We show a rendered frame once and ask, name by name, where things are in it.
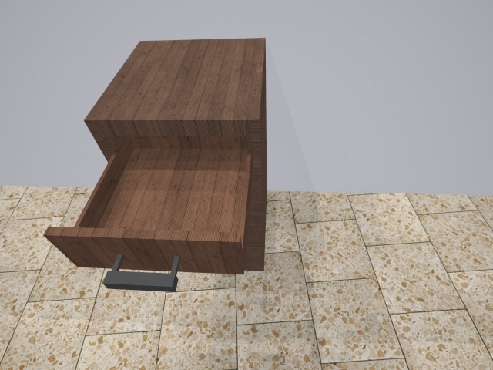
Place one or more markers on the drawer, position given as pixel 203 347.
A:
pixel 166 196

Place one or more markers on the cabinet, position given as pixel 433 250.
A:
pixel 196 87

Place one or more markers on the handle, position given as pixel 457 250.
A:
pixel 141 281

